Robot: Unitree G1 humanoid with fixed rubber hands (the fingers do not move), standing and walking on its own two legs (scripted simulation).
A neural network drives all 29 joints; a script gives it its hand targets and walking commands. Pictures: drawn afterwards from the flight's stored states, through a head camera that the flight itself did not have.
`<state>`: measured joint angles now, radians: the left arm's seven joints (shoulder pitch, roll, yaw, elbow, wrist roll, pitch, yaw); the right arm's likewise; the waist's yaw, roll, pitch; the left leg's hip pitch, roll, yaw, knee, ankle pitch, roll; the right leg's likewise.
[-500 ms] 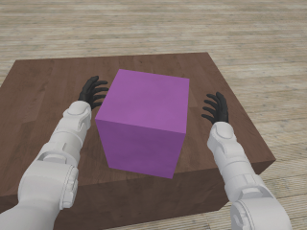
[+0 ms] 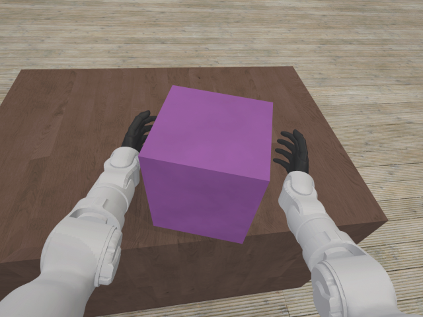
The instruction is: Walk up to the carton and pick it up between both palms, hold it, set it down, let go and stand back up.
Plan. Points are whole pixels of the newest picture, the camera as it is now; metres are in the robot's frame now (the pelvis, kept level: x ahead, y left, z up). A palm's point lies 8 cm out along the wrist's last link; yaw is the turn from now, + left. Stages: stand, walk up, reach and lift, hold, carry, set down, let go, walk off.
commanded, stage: reach and lift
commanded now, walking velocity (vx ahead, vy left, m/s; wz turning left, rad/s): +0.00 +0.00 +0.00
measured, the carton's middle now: (209, 168) +0.43 -0.03 +0.03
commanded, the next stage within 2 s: none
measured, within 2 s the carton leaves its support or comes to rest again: leaves its support in 1.92 s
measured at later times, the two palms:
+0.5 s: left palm (137, 147) +0.45 +0.11 +0.08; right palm (288, 171) +0.37 -0.18 +0.07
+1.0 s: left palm (134, 151) +0.44 +0.12 +0.08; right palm (285, 172) +0.37 -0.17 +0.07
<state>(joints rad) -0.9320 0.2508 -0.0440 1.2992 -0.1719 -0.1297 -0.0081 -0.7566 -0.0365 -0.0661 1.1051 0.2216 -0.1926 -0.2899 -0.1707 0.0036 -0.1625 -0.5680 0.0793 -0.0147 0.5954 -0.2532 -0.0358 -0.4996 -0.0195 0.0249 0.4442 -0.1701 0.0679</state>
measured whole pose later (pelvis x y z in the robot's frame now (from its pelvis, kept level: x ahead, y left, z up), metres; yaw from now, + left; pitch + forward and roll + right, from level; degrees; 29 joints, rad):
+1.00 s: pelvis +0.03 -0.02 +0.02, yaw +3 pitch +3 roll -1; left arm -0.76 0.02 0.44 0.93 0.47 -0.03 -0.17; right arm -0.56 0.21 -0.56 0.92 -0.33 -0.41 -0.26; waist -0.11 -0.06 0.02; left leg -0.19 0.07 -0.04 0.32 -0.18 -0.05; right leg -0.11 -0.03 -0.02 0.18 -0.11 0.05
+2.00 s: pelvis +0.01 -0.02 +0.02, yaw +2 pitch +6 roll -1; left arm -0.80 0.04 0.38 1.00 0.46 -0.12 -0.12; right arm -0.60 0.13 -0.51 1.09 -0.26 -0.59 -0.29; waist -0.08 -0.07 -0.03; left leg -0.26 0.07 -0.03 0.29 -0.13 -0.05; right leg -0.18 -0.03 -0.01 0.13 -0.05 0.05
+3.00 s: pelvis +0.01 -0.02 +0.02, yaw +2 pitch -1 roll -1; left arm -0.70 0.03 0.21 0.64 0.25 0.22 -0.02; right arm -0.58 -0.02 -0.11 0.73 0.14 -0.13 -0.27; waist -0.08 -0.06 -0.02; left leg -0.12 0.07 -0.01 0.30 -0.16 -0.05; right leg -0.05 -0.03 0.00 0.17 -0.09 0.05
